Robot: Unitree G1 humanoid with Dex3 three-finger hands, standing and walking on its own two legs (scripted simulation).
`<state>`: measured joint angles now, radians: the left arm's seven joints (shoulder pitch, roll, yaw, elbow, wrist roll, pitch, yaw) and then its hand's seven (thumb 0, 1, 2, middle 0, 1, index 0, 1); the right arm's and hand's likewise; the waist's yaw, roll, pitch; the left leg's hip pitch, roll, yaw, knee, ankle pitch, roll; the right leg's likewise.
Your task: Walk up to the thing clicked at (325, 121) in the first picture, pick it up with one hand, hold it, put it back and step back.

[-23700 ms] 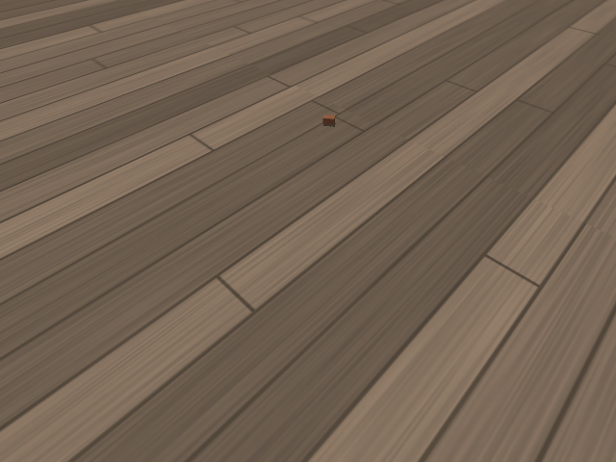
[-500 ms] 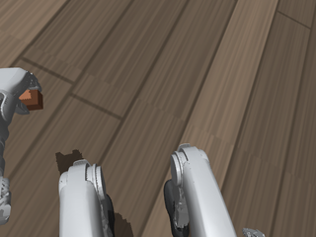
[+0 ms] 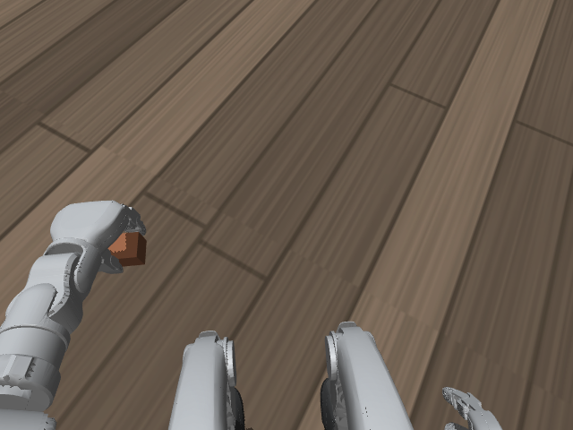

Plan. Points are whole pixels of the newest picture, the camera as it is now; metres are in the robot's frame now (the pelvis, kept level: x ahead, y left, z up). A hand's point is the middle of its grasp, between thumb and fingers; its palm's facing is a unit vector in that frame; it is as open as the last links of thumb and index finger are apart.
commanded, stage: lift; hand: left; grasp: from above
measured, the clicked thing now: (119, 250) +0.42 +0.25 -0.10
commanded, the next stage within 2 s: hold in 0.80 s
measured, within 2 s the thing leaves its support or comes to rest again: neither
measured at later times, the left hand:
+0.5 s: hand (67, 234) +0.37 +0.23 +0.08, palm faces -0.45 -0.05 -0.89, open 7.0 cm
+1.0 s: hand (40, 175) +0.40 +0.23 +0.14, palm faces -0.45 -0.05 -0.89, open 7.0 cm
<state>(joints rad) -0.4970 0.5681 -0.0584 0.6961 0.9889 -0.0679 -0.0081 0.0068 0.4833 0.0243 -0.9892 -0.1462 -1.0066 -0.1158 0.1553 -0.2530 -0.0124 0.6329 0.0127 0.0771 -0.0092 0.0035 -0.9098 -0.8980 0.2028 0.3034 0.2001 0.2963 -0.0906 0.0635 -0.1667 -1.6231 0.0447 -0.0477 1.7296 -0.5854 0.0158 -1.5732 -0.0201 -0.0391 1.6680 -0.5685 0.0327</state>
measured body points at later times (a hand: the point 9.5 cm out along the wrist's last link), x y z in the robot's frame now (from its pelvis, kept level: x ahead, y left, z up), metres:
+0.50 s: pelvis +0.03 +0.00 +0.15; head +0.10 +0.00 +0.59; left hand +0.38 +0.23 +0.13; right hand +0.13 -0.27 +0.03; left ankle +0.09 +0.11 -0.51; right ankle +0.10 -0.14 -0.51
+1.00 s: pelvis +0.08 +0.00 +0.20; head +0.12 +0.00 +0.65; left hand +0.42 +0.23 +0.19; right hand +0.18 -0.26 +0.08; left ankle +0.09 +0.11 -0.51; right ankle +0.10 -0.14 -0.51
